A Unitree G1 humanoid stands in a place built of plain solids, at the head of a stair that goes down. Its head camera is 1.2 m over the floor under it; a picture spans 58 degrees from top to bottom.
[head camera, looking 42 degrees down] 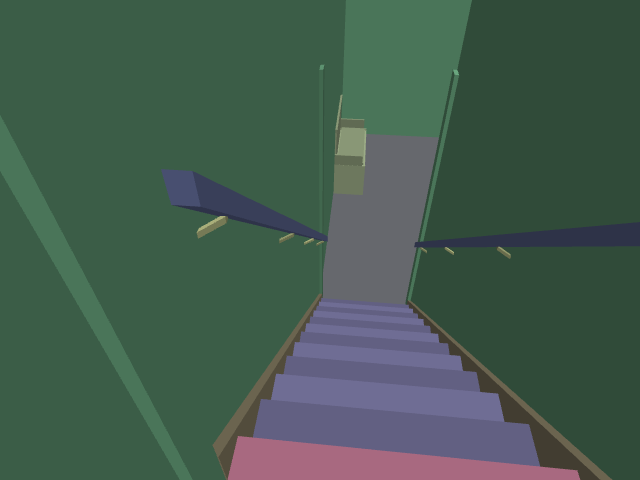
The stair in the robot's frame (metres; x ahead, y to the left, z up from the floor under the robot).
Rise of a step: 0.21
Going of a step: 0.22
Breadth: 0.90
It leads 6 degrees to the right of straight ahead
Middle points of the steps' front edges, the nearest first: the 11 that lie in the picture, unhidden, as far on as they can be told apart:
0.48 -0.22 0.00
0.70 -0.24 -0.21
0.92 -0.27 -0.42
1.14 -0.29 -0.62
1.36 -0.31 -0.82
1.58 -0.33 -1.03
1.80 -0.35 -1.24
2.02 -0.37 -1.44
2.24 -0.40 -1.65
2.46 -0.42 -1.85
2.68 -0.44 -2.06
